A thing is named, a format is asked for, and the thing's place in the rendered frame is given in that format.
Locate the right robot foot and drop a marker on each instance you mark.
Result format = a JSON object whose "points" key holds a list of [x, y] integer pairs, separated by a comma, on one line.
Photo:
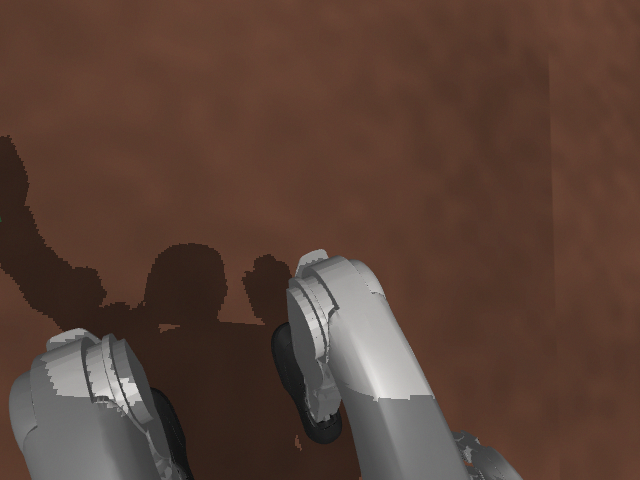
{"points": [[293, 381]]}

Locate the right robot hand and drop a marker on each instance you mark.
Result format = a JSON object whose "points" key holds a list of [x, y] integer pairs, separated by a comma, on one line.
{"points": [[488, 463]]}

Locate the left robot foot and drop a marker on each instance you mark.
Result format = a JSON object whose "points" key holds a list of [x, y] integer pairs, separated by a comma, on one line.
{"points": [[174, 433]]}

